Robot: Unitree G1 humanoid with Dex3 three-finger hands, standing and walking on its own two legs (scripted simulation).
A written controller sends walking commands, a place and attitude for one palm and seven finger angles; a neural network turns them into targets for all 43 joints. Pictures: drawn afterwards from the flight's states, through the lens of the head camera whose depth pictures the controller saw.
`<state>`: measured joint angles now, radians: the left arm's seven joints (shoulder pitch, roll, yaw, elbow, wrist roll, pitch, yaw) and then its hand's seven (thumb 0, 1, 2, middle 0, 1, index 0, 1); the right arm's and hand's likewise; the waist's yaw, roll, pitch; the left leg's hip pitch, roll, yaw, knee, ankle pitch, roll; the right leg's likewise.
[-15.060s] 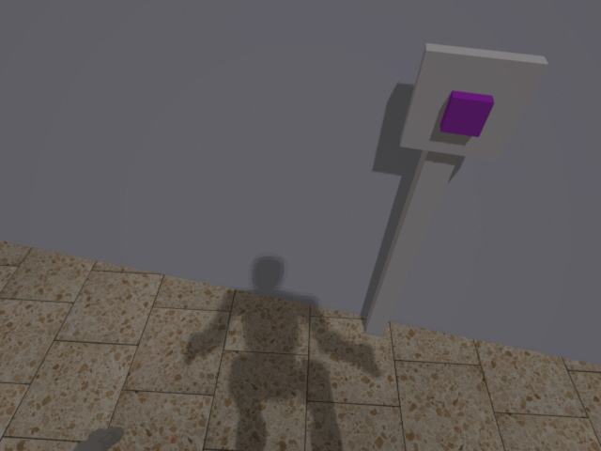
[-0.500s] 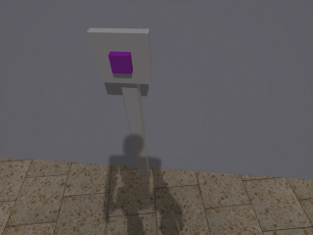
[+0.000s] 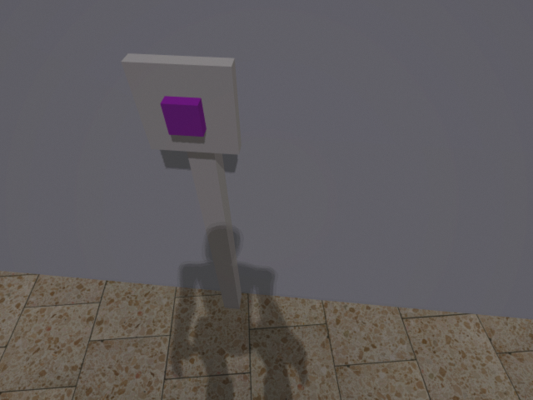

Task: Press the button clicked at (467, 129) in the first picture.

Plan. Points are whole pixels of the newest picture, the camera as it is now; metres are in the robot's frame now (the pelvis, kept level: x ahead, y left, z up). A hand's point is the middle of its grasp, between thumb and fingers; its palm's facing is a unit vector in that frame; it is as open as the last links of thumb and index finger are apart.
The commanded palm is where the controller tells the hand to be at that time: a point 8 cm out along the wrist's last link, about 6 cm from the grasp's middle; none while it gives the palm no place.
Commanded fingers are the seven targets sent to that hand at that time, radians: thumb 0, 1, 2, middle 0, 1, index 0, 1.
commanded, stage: come to a stop and stand still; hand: left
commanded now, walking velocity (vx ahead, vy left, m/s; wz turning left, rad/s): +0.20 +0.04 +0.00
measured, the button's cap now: (185, 115) +0.54 +0.18 +0.15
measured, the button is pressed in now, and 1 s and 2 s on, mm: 0 0 0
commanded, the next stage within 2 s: look again from close up in 1.50 s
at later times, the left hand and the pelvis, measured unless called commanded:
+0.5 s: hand out of the picture +0.01 +0.16 -0.18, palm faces +0.05 -0.98 -0.19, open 7.3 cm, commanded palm none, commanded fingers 0.00 0.90 0.90 -0.20 -0.30 -0.20 -0.30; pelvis +0.03 -0.01 +0.00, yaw +0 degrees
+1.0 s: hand out of the picture +0.05 +0.23 -0.17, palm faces +0.06 -0.96 -0.28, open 7.4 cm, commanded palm none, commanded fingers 0.00 0.90 0.90 -0.20 -0.30 -0.20 -0.30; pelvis -0.01 +0.01 -0.01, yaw +1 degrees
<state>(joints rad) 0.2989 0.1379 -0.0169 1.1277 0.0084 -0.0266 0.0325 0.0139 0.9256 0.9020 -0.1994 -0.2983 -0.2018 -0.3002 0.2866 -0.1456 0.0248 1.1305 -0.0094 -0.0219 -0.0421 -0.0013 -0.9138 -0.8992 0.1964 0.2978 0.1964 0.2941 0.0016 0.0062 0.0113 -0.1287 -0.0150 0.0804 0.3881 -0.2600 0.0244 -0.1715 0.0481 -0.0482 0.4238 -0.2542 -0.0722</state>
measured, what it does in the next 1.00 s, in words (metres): stands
